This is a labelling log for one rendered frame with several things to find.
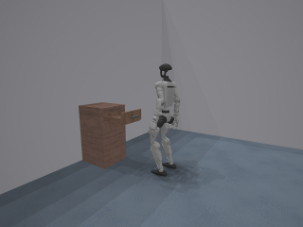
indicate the left robot upper arm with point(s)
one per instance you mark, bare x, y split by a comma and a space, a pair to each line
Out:
159, 90

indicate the robot left hand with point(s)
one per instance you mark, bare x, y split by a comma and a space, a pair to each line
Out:
152, 128

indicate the robot left thigh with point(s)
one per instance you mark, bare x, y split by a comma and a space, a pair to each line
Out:
160, 123

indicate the robot right hand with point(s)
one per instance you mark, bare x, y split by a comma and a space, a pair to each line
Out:
176, 120

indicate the robot left forearm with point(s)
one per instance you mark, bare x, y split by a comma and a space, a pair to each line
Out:
157, 110

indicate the drawer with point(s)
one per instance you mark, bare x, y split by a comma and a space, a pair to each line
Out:
120, 118

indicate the cabinet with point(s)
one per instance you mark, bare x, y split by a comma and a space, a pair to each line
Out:
102, 144

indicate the left robot foot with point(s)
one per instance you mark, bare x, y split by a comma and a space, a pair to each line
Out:
157, 172

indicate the handle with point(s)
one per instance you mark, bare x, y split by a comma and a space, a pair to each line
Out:
133, 117

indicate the right robot upper arm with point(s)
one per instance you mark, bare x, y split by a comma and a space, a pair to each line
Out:
176, 94

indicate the robot right forearm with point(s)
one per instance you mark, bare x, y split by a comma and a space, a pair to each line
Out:
176, 109

